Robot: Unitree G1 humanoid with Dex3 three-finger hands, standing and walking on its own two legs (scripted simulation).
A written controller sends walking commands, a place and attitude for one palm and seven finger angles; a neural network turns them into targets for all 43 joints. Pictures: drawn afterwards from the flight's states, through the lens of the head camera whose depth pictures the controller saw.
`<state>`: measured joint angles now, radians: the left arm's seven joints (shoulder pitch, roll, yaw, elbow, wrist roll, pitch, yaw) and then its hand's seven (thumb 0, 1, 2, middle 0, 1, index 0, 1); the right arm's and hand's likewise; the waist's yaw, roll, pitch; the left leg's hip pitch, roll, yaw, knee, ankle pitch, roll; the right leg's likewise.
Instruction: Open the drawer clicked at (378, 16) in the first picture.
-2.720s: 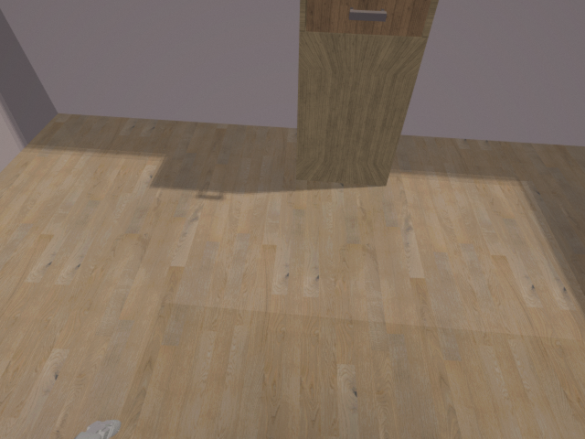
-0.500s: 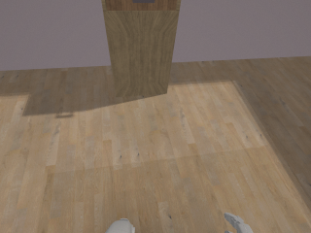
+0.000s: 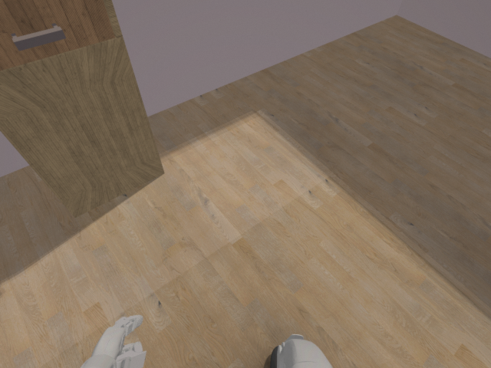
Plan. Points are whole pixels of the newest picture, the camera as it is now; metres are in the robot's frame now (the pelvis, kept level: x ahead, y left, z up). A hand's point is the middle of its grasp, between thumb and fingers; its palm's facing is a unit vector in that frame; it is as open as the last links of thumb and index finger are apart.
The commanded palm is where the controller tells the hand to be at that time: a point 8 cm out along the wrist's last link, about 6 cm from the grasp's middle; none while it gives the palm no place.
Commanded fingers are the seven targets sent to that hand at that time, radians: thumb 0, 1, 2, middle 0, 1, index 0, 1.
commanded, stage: walk to a spot facing it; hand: left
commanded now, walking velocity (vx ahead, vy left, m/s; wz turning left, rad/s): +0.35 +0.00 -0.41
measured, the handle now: (37, 35) +0.93 +0.56 +0.04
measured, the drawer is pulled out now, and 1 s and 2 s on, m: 0.00 0.00 0.00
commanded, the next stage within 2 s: turn to face it in 0.66 s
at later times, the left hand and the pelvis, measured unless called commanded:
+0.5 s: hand (146, 317) +0.24 +0.20 -0.18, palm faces -0.05 -0.98 -0.21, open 7.3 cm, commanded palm none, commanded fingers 0.00 0.90 0.90 -0.20 -0.30 -0.20 -0.30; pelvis +0.22 -0.01 -0.01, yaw -8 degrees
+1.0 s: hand (208, 195) +0.54 +0.08 -0.17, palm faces -0.31 -0.93 -0.19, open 7.4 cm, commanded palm none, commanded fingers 0.00 0.90 0.90 -0.20 -0.30 -0.20 -0.30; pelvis +0.38 -0.05 -0.01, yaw -15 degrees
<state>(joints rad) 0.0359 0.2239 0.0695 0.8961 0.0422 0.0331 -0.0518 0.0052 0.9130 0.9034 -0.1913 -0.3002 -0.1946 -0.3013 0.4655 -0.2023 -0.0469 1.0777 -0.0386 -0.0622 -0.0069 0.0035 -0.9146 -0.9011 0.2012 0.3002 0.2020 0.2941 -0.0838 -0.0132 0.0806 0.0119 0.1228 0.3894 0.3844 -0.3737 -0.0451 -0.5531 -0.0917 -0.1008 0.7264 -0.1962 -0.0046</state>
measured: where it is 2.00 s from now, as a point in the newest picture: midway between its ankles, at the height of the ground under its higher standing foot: (255, 315)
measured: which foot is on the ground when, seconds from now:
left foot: down 0.00-0.08, up 0.10-0.48, down 0.50-0.96, up 0.98-1.00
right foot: up 0.00-0.06, down 0.08-0.50, up 0.52-0.94, down 0.96-1.00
